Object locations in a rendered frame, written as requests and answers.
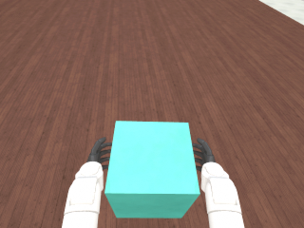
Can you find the carton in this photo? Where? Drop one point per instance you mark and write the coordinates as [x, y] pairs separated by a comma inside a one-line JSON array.
[[152, 172]]

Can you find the right robot forearm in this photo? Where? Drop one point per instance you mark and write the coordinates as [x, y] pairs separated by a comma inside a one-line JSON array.
[[221, 196]]

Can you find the robot right hand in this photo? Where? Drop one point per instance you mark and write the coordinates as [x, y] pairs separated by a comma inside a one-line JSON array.
[[205, 154]]

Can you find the left robot forearm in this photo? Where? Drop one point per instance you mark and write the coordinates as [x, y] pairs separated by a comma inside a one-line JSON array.
[[84, 197]]

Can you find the robot left hand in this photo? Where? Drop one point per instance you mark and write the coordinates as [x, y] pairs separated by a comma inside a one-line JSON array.
[[96, 153]]

